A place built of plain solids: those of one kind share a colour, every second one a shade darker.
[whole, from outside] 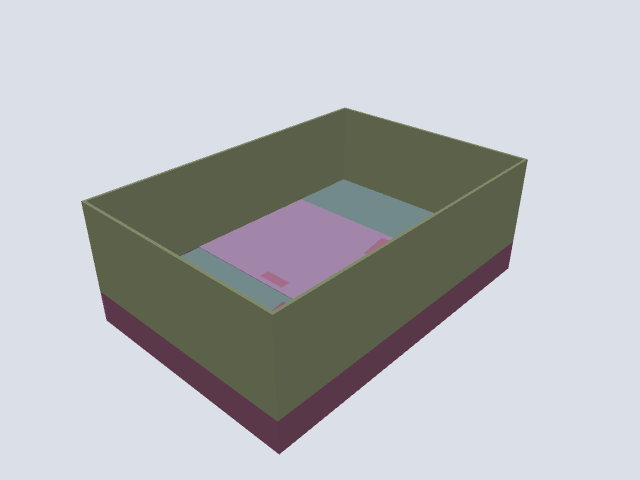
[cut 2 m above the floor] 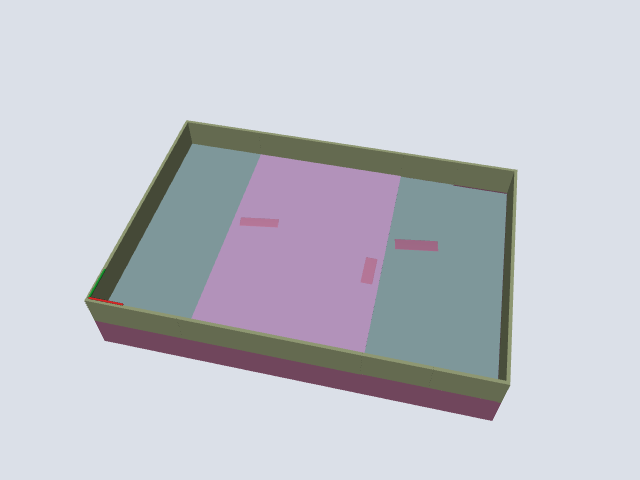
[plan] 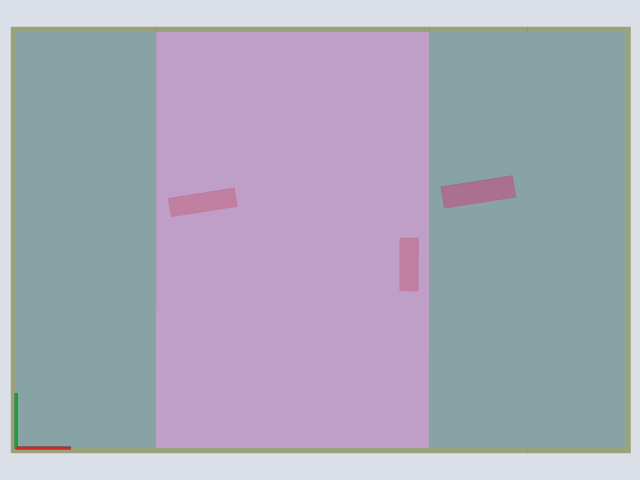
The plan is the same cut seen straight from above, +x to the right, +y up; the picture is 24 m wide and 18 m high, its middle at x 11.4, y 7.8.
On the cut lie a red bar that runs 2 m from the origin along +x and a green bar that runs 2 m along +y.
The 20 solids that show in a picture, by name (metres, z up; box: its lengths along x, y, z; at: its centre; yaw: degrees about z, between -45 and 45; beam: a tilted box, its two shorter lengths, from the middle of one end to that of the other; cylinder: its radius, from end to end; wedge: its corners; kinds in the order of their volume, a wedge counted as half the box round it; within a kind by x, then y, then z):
{
 "piece_1": {"wedge": [[0.0, 0.0, -2.3], [0.0, 0.0, 0.0], [0.0, 15.6, -2.3], [0.0, 15.6, 0.0], [5.25, 0.0, -2.3], [5.25, 0.0, 0.0], [5.26, 15.6, -2.3], [5.26, 15.6, 0.0]]},
 "piece_2": {"wedge": [[15.48, 0.0, -2.3], [15.48, 0.0, -0.06], [15.49, 15.6, -2.3], [15.49, 15.6, -0.06], [19.18, 15.6, -2.3], [19.18, 15.6, -0.06], [19.19, 0.0, -2.3], [19.19, 0.0, -0.06]]},
 "piece_3": {"wedge": [[19.18, 15.6, -2.3], [19.18, 15.6, -0.13], [19.19, 0.0, -2.3], [19.19, 0.0, -0.13], [22.85, 0.0, -2.3], [22.85, 0.0, -0.13], [22.85, 15.6, -2.3], [22.85, 15.6, -0.13]]},
 "deck_1": {"wedge": [[5.25, 0.0, -2.3], [5.25, 0.0, 0.0], [5.26, 15.6, -2.3], [5.26, 15.6, 0.0], [15.48, 0.0, -2.3], [15.48, 0.0, 0.0], [15.49, 15.6, -2.3], [15.49, 15.6, 0.0]]},
 "wall_1": {"box": [0.2, 16.0, 6.31], "at": [-0.1, 7.8, 3.1]},
 "wall_2": {"box": [5.4, 0.2, 6.31], "at": [2.55, -0.1, 3.1]},
 "wall_3": {"box": [5.41, 0.2, 6.31], "at": [2.56, 15.7, 3.1]},
 "wall_4": {"box": [10.23, 0.2, 6.31], "at": [10.37, -0.1, 3.1]},
 "wall_5": {"box": [10.23, 0.2, 6.31], "at": [10.38, 15.7, 3.1]},
 "wall_6": {"box": [3.71, 0.2, 6.31], "at": [17.34, -0.1, 3.1]},
 "wall_7": {"box": [3.69, 0.2, 6.31], "at": [17.34, 15.7, 3.1]},
 "wall_8": {"box": [3.81, 0.2, 6.31], "at": [21.09, 15.7, 3.1]},
 "wall_9": {"box": [3.81, 0.2, 6.31], "at": [21.1, -0.1, 3.1]},
 "wall_10": {"box": [0.2, 16.0, 6.31], "at": [22.95, 7.8, 3.1]},
 "wallfoot_1": {"box": [23.25, 0.2, 2.3], "at": [11.43, -0.1, -1.15]},
 "wallfoot_2": {"box": [23.25, 0.2, 2.3], "at": [11.43, 15.7, -1.15]},
 "wallfoot_3": {"box": [0.2, 15.6, 2.3], "at": [22.95, 7.8, -1.15]},
 "mat_1": {"wedge": [[5.7, 9.37, -0.07], [5.7, 9.37, 0.0], [5.77, 9.32, 0.02], [5.81, 8.66, -0.07], [5.81, 8.66, 0.0], [5.86, 8.73, 0.02], [8.15, 9.69, 0.02], [8.2, 9.76, -0.07], [8.2, 9.76, 0.0], [8.24, 9.1, 0.02], [8.31, 9.05, -0.07], [8.31, 9.05, 0.0]]},
 "mat_2": {"wedge": [[14.38, 5.88, -0.07], [14.38, 5.88, 0.0], [14.38, 7.89, -0.07], [14.38, 7.89, 0.0], [14.44, 5.94, 0.02], [14.44, 7.82, 0.02], [15.04, 5.94, 0.02], [15.04, 7.82, 0.02], [15.1, 5.88, -0.07], [15.1, 5.88, 0.0], [15.1, 7.88, -0.07], [15.1, 7.88, 0.0]]},
 "mat_3": {"wedge": [[15.92, 9.81, -0.12], [15.92, 9.81, -0.06], [15.99, 9.76, -0.04], [16.05, 8.98, -0.12], [16.05, 8.98, -0.06], [16.1, 9.04, -0.04], [18.58, 10.16, -0.04], [18.63, 10.23, -0.12], [18.63, 10.23, -0.06], [18.69, 9.45, -0.04], [18.76, 9.4, -0.12], [18.76, 9.4, -0.06]]}
}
